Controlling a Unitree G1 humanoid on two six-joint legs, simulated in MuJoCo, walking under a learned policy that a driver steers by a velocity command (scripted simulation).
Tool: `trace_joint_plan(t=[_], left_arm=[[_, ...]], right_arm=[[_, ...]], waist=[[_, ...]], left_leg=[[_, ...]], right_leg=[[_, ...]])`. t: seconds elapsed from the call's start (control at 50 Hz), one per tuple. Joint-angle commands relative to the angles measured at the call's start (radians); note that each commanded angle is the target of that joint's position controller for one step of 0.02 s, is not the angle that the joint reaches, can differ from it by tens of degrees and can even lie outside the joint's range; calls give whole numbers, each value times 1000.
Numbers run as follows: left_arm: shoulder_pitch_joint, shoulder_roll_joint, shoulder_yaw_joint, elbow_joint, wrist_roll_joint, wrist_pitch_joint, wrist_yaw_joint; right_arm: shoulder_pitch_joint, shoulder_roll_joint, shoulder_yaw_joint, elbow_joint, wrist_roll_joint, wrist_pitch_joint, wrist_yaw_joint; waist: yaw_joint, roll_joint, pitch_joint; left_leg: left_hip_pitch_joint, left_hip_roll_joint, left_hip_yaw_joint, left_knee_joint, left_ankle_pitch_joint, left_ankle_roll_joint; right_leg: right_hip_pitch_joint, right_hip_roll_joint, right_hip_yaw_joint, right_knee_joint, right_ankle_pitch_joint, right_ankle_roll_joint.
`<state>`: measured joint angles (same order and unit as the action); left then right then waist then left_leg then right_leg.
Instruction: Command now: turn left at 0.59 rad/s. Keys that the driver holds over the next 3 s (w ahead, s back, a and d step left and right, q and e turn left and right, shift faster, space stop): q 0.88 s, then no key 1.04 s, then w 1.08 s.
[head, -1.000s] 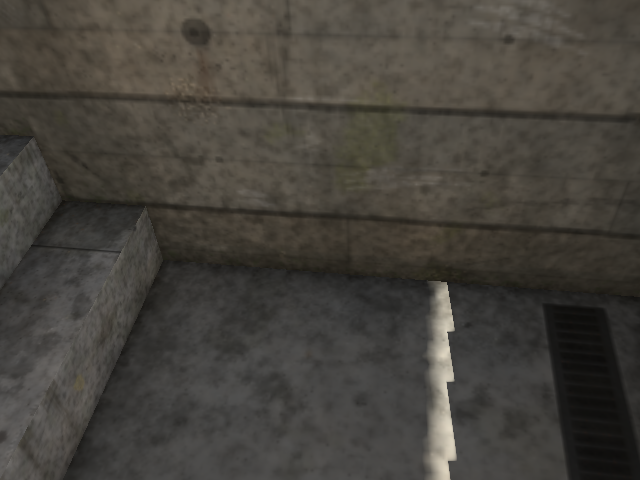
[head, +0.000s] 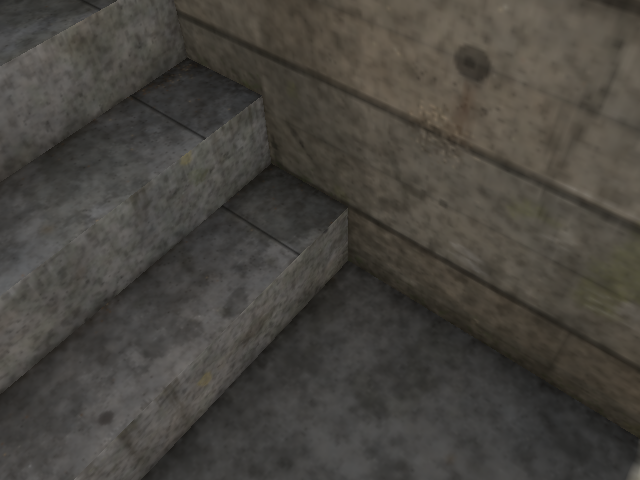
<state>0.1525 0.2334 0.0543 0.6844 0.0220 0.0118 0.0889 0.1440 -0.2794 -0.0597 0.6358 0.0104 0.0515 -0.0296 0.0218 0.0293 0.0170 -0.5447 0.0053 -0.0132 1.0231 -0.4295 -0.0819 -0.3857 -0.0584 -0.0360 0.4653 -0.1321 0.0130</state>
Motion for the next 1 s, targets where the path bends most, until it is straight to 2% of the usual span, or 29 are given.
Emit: trace_joint_plan(t=[0.02,0.08,0.1,0.12,0.14,0.16,0.2,0.22,0.3,0.38,0.4,0.46,0.5,0.52,0.54,0.56,0.58,0.62,0.66,0.74,0.8,0.84,0.86,0.88,0.9,0.92,0.96,0.98,1.0], left_arm=[[-16,188,62,-58,-15,-5,2],[23,173,66,-43,-26,-8,-6],[56,140,62,-35,-12,-13,-17],[25,86,44,-104,28,-25,-25],[-125,149,64,-139,13,-37,-8],[-138,154,67,-142,-20,-32,-2],[-86,142,70,-110,-8,-16,13],[-66,145,73,-105,1,-14,17],[-50,119,62,-116,-7,-20,7],[-98,99,44,-137,-11,-27,-13],[-83,103,48,-125,-18,-35,-21],[-53,108,50,-102,-36,-48,-43],[24,113,56,-62,-31,-55,-57],[65,166,69,-55,-13,-53,-58],[32,236,81,-65,5,-41,-49],[22,202,79,-75,20,-39,-50],[-29,171,72,-95,17,-42,-42],[-102,120,60,-95,-18,-34,-27],[-97,118,55,-87,-22,-25,-16],[-52,160,71,-77,-25,-18,-21],[-8,205,82,-68,-42,-23,-23],[10,192,77,-66,-50,-23,-27],[69,162,71,-49,-39,-24,-36],[80,91,49,-86,8,-32,-48],[-42,99,40,-138,-5,-41,-44],[-132,160,55,-144,-33,-43,-40],[-114,124,49,-118,-38,-27,-27],[-87,131,52,-108,-31,-17,-22],[-61,125,51,-95,-29,-11,-23]], right_arm=[[3,-55,-10,-79,1,-11,17],[75,-79,-28,-35,-3,2,28],[91,-108,-39,-37,-6,8,20],[90,-240,-70,-62,-7,16,1],[126,-228,-67,-93,-61,-6,7],[76,-215,-61,-85,-71,-28,13],[-45,-159,-53,-103,-19,-40,9],[-72,-140,-45,-106,-8,-37,6],[-39,-111,-34,-89,-16,-30,0],[-24,-148,-52,-83,-12,-24,-11],[-8,-164,-61,-79,2,-21,-5],[-49,-175,-69,-92,9,-14,2],[-61,-151,-67,-103,20,-7,-5],[-26,-109,-58,-108,14,-8,-8],[14,-59,-45,-132,15,-16,-6],[-25,-160,-76,-147,-1,-31,2],[-30,-210,-99,-127,9,-31,6],[2,-170,-96,-88,15,-8,4],[-2,-118,-79,-91,17,8,11],[-92,-48,-39,-116,21,-4,36],[-59,-89,-49,-115,25,-19,50],[12,-93,-56,-81,24,-23,55],[46,-120,-68,-72,26,-26,49],[77,-234,-92,-90,15,-29,29],[92,-243,-83,-101,-24,-43,29],[125,-175,-63,-83,-42,-60,33],[44,-128,-49,-60,-8,-71,26],[-5,-105,-39,-67,1,-66,22],[-34,-89,-31,-68,-4,-62,20]], waist=[[3,-256,-154],[-25,-194,-124],[-18,-81,-99],[0,260,-77],[-122,231,-124],[-89,150,-105],[-34,108,-85],[-20,109,-95],[-24,116,-142],[-46,138,-151],[-48,143,-148],[-21,184,-121],[20,149,-136],[11,29,-157],[-41,-293,-137],[-6,-316,-135],[-17,-240,-104],[-38,-187,-67],[-33,-167,-51],[29,-185,-93],[22,-207,-114],[-9,-165,-126],[-12,-88,-121],[16,227,-145],[-51,345,-211],[-111,169,-206],[-60,81,-156],[-37,90,-149],[-15,95,-153]], left_leg=[[134,6,55,-237,14,18],[327,-38,82,-514,167,102],[414,16,-25,-576,290,144],[499,297,-438,-648,499,300],[416,389,-576,-716,541,438],[392,346,-490,-705,478,418],[375,228,-362,-656,432,309],[342,199,-328,-639,482,291],[338,157,-328,-602,544,302],[363,147,-415,-585,441,299],[334,136,-429,-583,427,297],[293,110,-485,-570,446,283],[232,57,-470,-517,421,232],[118,-3,-398,-394,248,173],[-115,-166,-206,-186,-149,103],[-165,-123,-176,29,-248,56],[-166,-68,-175,134,-157,49],[-164,-48,-143,220,-31,27],[-144,-33,-87,204,34,14],[5,17,18,-94,49,16],[95,3,55,-270,41,54],[246,-37,84,-463,165,107],[358,-21,13,-554,286,139],[541,239,-360,-573,644,236],[522,404,-585,-634,760,460],[513,352,-500,-646,685,447],[490,261,-369,-610,617,336],[439,237,-326,-610,620,310],[378,211,-292,-611,639,301]], right_leg=[[161,-214,140,-126,103,-201],[77,-187,81,-26,0,-114],[-37,-133,-10,121,-116,-38],[-329,14,-127,378,-397,73],[-367,49,46,613,-523,86],[-382,38,94,719,-455,72],[-389,19,118,721,-297,63],[-349,24,113,732,-252,67],[-284,61,96,692,-204,83],[-210,72,110,454,-253,80],[-155,89,101,399,-269,77],[-27,114,86,216,-252,57],[159,104,73,-7,-72,23],[297,-36,171,-45,68,-33],[376,-272,392,-66,366,-178],[282,-401,535,-119,396,-321],[248,-350,446,-118,324,-295],[220,-219,272,-111,248,-205],[196,-177,174,-130,244,-197],[191,-155,57,-119,116,-188],[214,-209,86,-71,106,-185],[166,-212,47,34,86,-132],[79,-177,-11,140,2,-68],[-187,-68,-127,452,-351,39],[-343,33,-3,629,-597,67],[-342,13,74,710,-550,49],[-357,-17,92,684,-430,26],[-311,-26,101,656,-377,26],[-243,-16,90,658,-330,29]])
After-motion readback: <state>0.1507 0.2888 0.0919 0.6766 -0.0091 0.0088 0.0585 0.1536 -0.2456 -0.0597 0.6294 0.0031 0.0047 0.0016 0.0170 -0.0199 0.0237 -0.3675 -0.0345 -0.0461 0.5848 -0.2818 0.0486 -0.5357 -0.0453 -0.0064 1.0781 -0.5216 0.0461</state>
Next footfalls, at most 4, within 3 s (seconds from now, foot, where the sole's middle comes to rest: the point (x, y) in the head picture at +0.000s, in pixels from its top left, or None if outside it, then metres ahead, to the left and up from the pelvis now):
0.10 left None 0.04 0.13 -0.77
0.52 right None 0.06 -0.10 -0.77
0.86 left None -0.06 0.14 -0.77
1.22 right None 0.07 -0.07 -0.77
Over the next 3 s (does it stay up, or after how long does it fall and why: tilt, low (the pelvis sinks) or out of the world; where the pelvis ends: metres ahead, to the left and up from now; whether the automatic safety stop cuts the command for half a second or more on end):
stays up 0.30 0.25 0.01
